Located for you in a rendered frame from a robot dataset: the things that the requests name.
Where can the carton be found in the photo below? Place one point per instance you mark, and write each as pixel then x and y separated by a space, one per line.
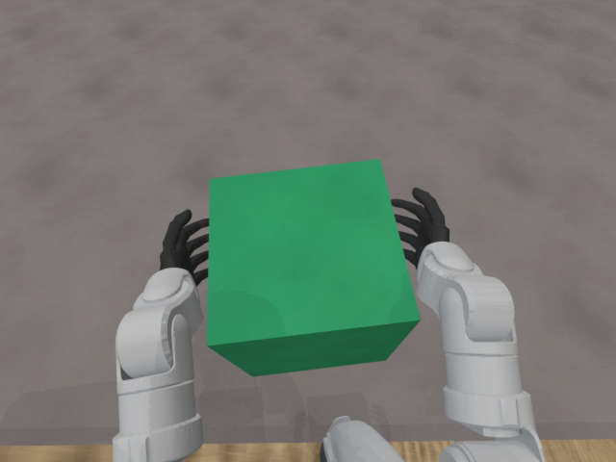
pixel 306 269

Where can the robot right shin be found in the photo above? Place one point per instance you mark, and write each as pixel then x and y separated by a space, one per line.
pixel 339 421

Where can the right robot upper arm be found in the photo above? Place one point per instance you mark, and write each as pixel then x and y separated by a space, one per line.
pixel 488 451

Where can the robot right hand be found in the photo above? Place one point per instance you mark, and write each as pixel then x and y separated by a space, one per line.
pixel 430 229

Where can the left robot forearm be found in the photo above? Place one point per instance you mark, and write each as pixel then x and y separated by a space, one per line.
pixel 154 372

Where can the robot left hand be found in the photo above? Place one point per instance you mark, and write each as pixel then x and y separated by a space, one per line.
pixel 177 250

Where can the robot right thigh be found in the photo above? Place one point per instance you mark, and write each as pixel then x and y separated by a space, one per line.
pixel 356 441

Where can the right robot forearm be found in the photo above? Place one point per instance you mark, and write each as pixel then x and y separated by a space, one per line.
pixel 476 314

